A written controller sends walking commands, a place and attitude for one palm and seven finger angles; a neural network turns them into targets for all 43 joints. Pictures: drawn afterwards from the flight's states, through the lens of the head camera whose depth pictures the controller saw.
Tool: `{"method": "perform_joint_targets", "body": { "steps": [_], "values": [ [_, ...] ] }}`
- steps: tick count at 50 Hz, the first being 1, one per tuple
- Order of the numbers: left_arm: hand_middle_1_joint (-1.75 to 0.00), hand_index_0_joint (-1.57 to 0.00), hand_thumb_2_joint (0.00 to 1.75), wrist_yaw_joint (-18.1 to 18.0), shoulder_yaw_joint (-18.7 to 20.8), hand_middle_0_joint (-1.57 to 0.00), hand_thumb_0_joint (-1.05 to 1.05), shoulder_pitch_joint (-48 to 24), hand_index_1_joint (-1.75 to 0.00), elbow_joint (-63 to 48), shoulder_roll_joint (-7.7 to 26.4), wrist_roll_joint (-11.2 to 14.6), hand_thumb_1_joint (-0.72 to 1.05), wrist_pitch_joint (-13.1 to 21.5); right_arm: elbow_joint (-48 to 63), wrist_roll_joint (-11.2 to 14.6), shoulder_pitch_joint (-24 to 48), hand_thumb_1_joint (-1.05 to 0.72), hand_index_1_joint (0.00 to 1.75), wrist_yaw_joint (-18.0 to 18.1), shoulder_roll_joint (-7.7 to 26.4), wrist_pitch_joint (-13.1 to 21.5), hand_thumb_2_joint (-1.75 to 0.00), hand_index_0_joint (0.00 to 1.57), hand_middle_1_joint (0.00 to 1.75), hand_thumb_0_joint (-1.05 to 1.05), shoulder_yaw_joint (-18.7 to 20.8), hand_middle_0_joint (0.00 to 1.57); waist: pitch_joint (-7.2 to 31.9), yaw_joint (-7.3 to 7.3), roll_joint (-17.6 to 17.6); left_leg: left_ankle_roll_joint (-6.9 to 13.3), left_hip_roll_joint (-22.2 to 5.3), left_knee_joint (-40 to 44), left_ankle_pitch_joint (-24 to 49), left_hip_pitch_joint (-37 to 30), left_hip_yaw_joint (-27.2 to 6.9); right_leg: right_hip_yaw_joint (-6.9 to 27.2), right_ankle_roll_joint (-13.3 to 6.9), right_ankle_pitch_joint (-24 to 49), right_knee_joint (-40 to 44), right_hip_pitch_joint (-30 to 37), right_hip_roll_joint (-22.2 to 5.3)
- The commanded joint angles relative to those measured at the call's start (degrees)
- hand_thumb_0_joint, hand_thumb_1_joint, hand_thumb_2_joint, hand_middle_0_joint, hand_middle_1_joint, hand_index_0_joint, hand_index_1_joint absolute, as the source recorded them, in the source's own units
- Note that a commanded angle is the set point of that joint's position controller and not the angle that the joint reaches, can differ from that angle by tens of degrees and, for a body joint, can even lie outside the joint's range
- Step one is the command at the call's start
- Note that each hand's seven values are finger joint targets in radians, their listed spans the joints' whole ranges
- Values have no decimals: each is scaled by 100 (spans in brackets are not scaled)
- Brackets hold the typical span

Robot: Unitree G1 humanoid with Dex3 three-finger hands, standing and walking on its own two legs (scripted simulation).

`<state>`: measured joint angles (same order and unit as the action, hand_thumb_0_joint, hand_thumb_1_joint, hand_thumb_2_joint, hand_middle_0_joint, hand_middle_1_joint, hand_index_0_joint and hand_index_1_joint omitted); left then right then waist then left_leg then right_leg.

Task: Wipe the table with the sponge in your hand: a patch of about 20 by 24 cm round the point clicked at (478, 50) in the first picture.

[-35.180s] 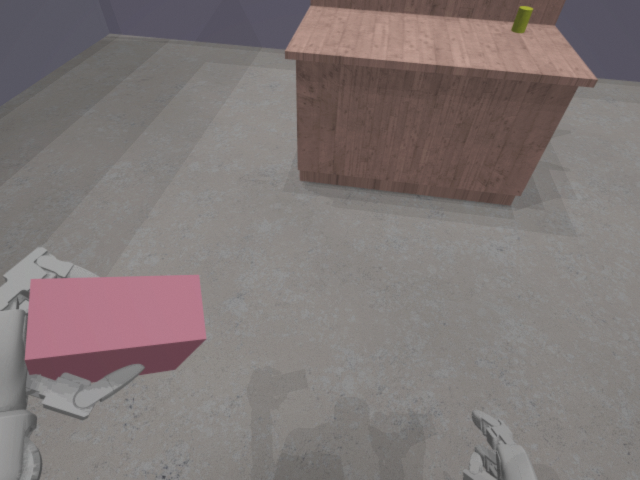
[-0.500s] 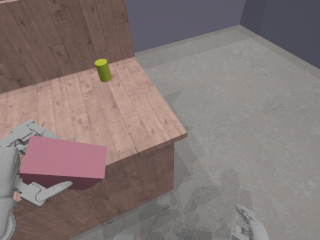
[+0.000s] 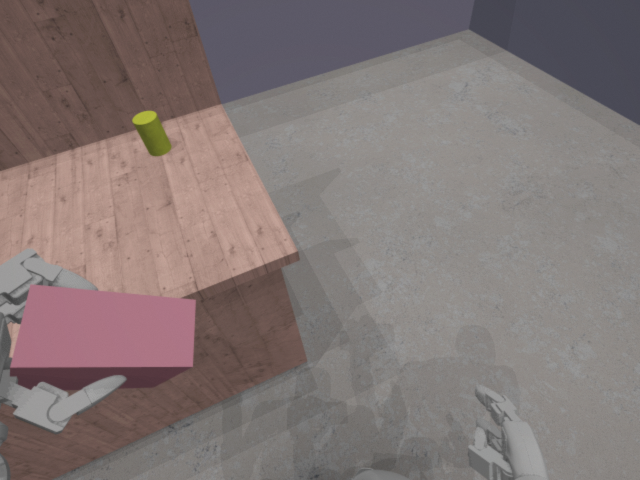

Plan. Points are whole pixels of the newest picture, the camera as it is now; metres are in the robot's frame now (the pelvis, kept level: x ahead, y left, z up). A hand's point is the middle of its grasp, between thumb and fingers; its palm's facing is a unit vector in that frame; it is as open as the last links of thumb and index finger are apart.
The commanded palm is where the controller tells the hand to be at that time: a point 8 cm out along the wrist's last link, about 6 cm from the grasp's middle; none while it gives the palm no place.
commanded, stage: shuffle to correct the standing spot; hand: left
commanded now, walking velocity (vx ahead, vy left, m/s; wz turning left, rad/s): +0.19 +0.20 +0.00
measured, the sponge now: (128, 346) +0.22 +0.20 +0.13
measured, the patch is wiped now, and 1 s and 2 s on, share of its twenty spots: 0.00 0.00 0.00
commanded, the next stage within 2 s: none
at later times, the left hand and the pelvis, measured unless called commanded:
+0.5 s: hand (148, 367) +0.18 +0.14 +0.18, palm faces +0.41 -0.72 -0.55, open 10.3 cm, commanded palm +0.12 +0.18 +0.18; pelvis -0.03 -0.11 +0.01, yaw +3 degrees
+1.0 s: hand (151, 372) +0.18 +0.14 +0.18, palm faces +0.35 -0.75 -0.56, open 10.3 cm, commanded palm +0.11 +0.18 +0.18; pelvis -0.04 -0.10 +0.02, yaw +3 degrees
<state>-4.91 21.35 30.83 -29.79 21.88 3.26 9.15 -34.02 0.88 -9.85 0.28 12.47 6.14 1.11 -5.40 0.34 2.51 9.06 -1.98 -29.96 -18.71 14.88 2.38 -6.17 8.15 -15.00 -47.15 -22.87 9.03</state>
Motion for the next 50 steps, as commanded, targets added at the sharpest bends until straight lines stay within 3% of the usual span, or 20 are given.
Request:
{"method": "perform_joint_targets", "body": {
  "steps": [1,2,3,4,5,6,7,8,9,11,14,17,21,22,27,30,33,35,43,50],
  "values": [
    [-160,-120,130,-117,957,-120,0,-1088,-160,-881,1184,-24,10,309,1049,56,554,-90,30,166,743,152,-90,20,30,0,389,20,1038,244,376,-96,-1794,522,400,132,-1490,2130,-2143,-2304,-1231,-259,-1412],
    [-160,-120,130,-86,1075,-120,0,-729,-160,-102,1005,-22,10,408,963,89,269,-90,30,154,1003,148,-90,20,30,0,511,20,1018,400,-878,-1744,-1133,-1199,1263,731,-978,2353,-1016,-1939,1498,481,-1591],
    [-160,-120,130,59,1184,-120,0,-194,-160,926,1126,7,10,327,749,160,-86,-90,30,135,661,38,-90,20,30,0,397,20,650,191,-1870,-864,-95,-2587,4,1785,-203,1996,-957,65,2814,1174,-1633],
    [-160,-120,130,115,1225,-120,0,-344,-160,684,1363,26,10,268,893,246,-83,-90,30,98,494,-78,-90,20,30,0,395,20,636,9,-2716,-821,464,-3863,-499,2567,-215,2749,-807,1491,2980,1723,-2120],
    [-160,-120,130,93,1321,-120,0,-545,-160,463,1631,34,10,225,931,300,18,-90,30,70,602,-123,-90,20,30,0,422,20,747,-97,-2617,-921,454,-4766,-437,2742,-501,3231,-1043,2034,3203,1687,-2633],
    [-160,-120,130,17,1466,-120,0,-562,-160,497,1673,-9,10,251,846,257,356,-90,30,-17,517,-16,-90,20,30,0,309,20,852,15,-1474,-978,159,-4711,-186,2759,-541,2969,-1466,2039,3053,1689,-2884],
    [-160,-120,130,99,970,-120,0,-453,-160,-17,1108,131,10,293,916,311,270,-90,30,-10,752,-84,-90,20,30,0,485,20,913,-67,-1147,-970,128,-4787,176,2809,-810,3136,-1152,2278,2815,1692,-2577],
    [-160,-120,130,120,1118,-120,0,-303,-160,-398,1229,190,10,362,1021,289,414,-90,30,-69,840,-85,-90,20,30,0,518,20,608,-32,-1007,-964,62,-4713,369,2878,-878,3100,-1067,2478,2746,1483,-2542],
    [-160,-120,130,102,1304,-120,0,-100,-160,-625,1327,230,10,496,951,262,518,-90,30,-91,810,-89,-90,20,30,0,503,20,591,-37,-688,-962,-12,-4661,459,2923,-792,2849,-1052,2754,2705,1568,-2505],
    [-160,-120,130,-9,1430,-120,0,-81,-160,-1018,1553,180,10,642,905,226,623,-90,30,-70,760,-145,-90,20,30,0,421,20,981,-48,-377,-961,-48,-4428,538,2947,-684,2633,-1042,2945,2603,2011,-2447],
    [-160,-120,130,-192,1071,-120,0,-433,-160,-1136,1319,73,10,725,715,127,458,-90,30,20,753,-39,-90,20,30,0,429,20,1413,-96,-80,-899,52,-4066,828,2804,-560,2539,-896,2554,2599,2303,-2315],
    [-160,-120,130,-285,936,-120,0,-831,-160,-649,1333,35,10,709,539,100,339,-90,30,84,774,123,-90,20,30,0,467,20,1362,-80,-223,-879,95,-3577,985,2551,-476,2629,-784,1922,2756,2153,-2230],
    [-160,-120,130,-258,841,-120,0,-959,-160,192,1230,75,10,630,511,171,383,-90,30,76,847,199,-90,20,30,0,501,20,1126,-24,-867,-865,144,-3055,889,2392,-387,2815,-564,811,3038,2031,-2156],
    [-160,-120,130,-218,713,-120,0,-916,-160,285,1043,108,10,625,526,193,403,-90,30,64,795,162,-90,20,30,0,477,20,1103,-23,-909,-866,171,-2991,908,2356,-344,2735,-505,623,3080,2050,-2101],
    [-160,-120,130,-148,738,-120,0,-482,-160,154,1007,220,10,563,709,257,619,-90,30,39,786,5,-90,20,30,0,462,20,994,8,-951,-872,239,-2922,776,2441,-389,2785,-203,-112,3308,2116,-2117],
    [-160,-120,130,-172,918,-120,0,-417,-160,-285,1180,256,10,565,791,239,685,-90,30,35,774,-52,-90,20,30,0,451,20,1128,-26,-1000,-892,222,-2967,661,2537,-456,2817,-341,-203,3292,2274,-2193],
    [-160,-120,130,-217,1005,-120,0,-315,-160,-698,1269,273,10,565,836,248,692,-90,30,50,761,-107,-90,20,30,0,452,20,1304,-37,-572,-892,197,-2939,521,2499,-504,3043,-525,-279,3256,2302,-2312],
    [-160,-120,130,-249,1048,-120,0,-283,-160,-852,1299,284,10,556,842,237,636,-90,30,57,748,-99,-90,20,30,0,439,20,1348,-58,-522,-907,188,-3016,540,2500,-540,3135,-587,-410,3279,2193,-2340],
    [-160,-120,130,-254,970,-120,0,-311,-160,-477,1178,322,10,451,750,251,499,-90,30,112,807,-49,-90,20,30,0,439,20,1328,-82,-882,-947,183,-3016,635,2435,-458,2920,-576,-617,3287,1989,-2304],
    [-160,-120,130,-233,933,-120,0,-394,-160,-750,1232,265,10,469,725,226,470,-90,30,93,794,110,-90,20,30,0,443,20,1317,-53,-1013,-940,102,-2864,547,2415,-353,2917,-898,-891,3316,1944,-2434]
  ]
}}
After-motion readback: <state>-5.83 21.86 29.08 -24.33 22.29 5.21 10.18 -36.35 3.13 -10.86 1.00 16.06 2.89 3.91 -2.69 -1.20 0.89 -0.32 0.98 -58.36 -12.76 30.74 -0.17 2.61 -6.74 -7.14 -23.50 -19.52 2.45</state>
